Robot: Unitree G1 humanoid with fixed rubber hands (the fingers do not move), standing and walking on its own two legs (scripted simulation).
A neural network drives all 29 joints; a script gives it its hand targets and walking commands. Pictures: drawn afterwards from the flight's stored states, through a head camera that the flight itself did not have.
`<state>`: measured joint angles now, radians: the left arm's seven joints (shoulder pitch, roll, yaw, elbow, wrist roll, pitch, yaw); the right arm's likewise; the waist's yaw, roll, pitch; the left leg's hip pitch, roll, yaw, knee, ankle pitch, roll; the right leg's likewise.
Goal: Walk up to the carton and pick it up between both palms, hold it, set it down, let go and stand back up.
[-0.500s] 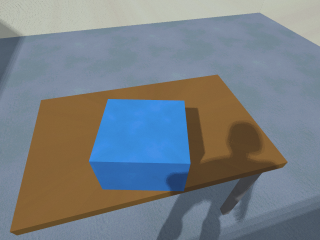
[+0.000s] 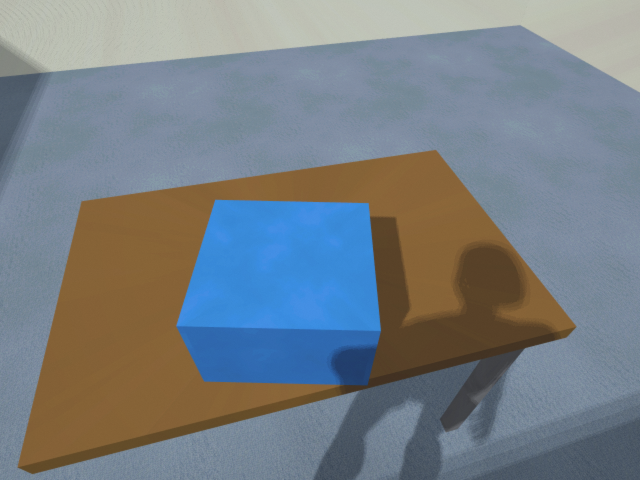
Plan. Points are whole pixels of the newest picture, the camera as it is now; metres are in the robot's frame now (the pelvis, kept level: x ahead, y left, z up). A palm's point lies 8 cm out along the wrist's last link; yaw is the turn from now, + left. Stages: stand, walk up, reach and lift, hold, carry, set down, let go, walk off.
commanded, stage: walk up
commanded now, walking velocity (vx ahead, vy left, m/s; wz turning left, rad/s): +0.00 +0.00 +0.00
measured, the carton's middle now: (288, 289) +0.44 +0.05 -0.05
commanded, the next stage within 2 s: none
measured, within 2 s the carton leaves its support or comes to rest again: neither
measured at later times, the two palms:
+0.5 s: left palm out of the picture +0.05 +0.25 -0.12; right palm out of the picture +0.05 -0.35 -0.15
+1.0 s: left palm out of the picture -0.02 +0.23 -0.12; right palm out of the picture +0.15 -0.29 -0.11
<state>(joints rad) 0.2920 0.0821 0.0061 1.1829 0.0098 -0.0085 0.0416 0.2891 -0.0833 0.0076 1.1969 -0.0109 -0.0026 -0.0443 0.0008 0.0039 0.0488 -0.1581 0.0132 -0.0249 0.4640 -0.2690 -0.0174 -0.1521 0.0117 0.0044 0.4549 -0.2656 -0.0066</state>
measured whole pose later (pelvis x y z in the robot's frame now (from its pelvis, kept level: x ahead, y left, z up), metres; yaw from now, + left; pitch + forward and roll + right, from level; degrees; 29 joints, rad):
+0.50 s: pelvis -0.03 -0.06 -0.03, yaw +8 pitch -3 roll -1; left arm 0.15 0.31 0.10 0.85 0.05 0.02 0.02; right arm 0.26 -0.34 -0.08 0.90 -0.03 0.03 -0.09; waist -0.03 0.06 0.13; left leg -0.39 0.00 -0.18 0.88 -0.50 -0.03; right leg -0.26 0.03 0.00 0.72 -0.38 -0.01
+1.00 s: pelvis -0.02 -0.06 -0.01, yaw +13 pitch -5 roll -1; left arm 0.25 0.33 0.00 0.86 0.00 -0.02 -0.01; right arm 0.16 -0.30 0.01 0.85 0.00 -0.01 0.00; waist 0.01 0.01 0.11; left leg -0.20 0.03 -0.03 0.58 -0.30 -0.03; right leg -0.12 -0.01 -0.08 0.55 -0.34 -0.01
